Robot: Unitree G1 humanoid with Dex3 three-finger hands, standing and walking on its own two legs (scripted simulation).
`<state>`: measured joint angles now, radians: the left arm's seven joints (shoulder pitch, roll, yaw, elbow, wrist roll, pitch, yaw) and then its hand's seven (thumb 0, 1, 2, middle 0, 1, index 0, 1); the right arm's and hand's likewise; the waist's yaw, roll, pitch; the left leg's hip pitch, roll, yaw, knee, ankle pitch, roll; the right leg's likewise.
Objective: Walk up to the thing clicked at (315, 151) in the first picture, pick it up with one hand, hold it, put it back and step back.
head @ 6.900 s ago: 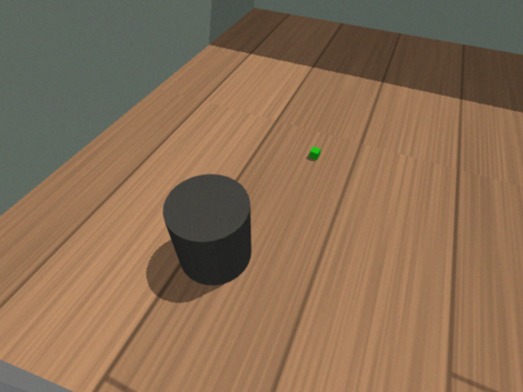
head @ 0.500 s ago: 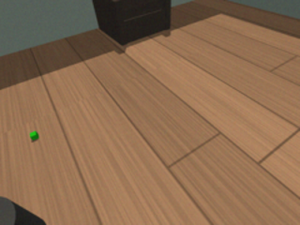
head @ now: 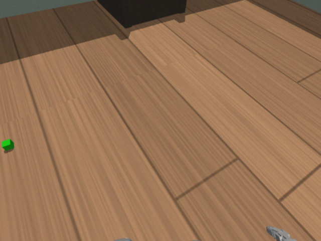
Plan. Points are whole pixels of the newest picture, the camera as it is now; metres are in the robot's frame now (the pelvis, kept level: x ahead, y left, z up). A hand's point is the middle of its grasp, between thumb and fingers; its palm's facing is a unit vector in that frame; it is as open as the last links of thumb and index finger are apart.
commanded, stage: walk up
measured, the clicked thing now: (8, 144) +0.76 +0.99 -0.74
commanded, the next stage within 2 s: none
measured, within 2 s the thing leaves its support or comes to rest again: neither
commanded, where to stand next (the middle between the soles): +0.77 +0.00 m, yaw -2 degrees
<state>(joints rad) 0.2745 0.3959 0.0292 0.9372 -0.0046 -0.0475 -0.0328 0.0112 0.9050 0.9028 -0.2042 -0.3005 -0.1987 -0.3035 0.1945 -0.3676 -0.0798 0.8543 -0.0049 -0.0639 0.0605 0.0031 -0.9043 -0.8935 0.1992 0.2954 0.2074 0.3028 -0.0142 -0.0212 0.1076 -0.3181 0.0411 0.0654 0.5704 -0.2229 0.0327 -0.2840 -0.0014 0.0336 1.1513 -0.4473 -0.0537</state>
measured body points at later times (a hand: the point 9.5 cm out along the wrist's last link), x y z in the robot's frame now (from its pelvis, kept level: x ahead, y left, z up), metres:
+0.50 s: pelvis +0.24 -0.04 +0.00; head +0.26 -0.06 +0.45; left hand +0.30 +0.28 -0.09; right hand +0.32 -0.35 -0.13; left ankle +0.24 +0.11 -0.66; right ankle +0.27 -0.16 -0.73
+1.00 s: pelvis +0.43 +0.04 +0.01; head +0.44 +0.07 +0.46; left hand +0.50 +0.36 -0.12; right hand +0.48 -0.28 -0.08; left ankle +0.45 +0.12 -0.73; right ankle +0.49 -0.14 -0.66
